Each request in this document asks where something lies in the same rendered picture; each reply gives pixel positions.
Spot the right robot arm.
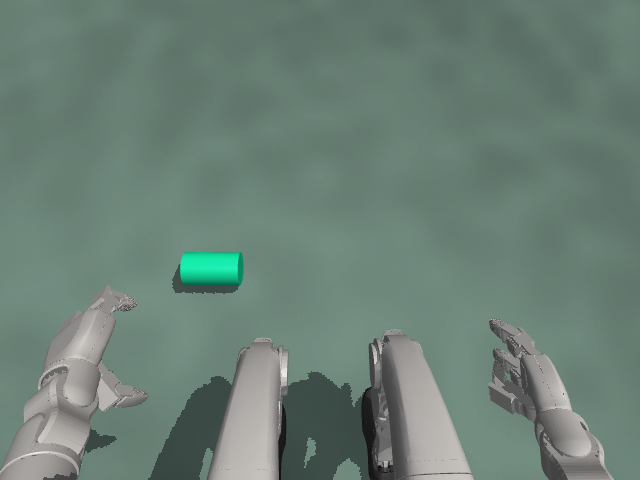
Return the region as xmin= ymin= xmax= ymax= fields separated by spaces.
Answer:
xmin=534 ymin=409 xmax=614 ymax=480

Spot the right robot foot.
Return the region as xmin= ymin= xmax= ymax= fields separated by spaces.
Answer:
xmin=361 ymin=387 xmax=394 ymax=480

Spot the left robot hand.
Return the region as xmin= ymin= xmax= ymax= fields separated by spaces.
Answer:
xmin=43 ymin=285 xmax=148 ymax=412

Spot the right robot hand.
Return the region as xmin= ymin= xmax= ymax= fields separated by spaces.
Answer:
xmin=488 ymin=318 xmax=572 ymax=423

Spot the left robot arm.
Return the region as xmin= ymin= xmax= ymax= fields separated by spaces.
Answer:
xmin=0 ymin=359 xmax=101 ymax=480

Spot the can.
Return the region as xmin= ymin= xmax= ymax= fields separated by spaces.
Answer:
xmin=180 ymin=252 xmax=243 ymax=285

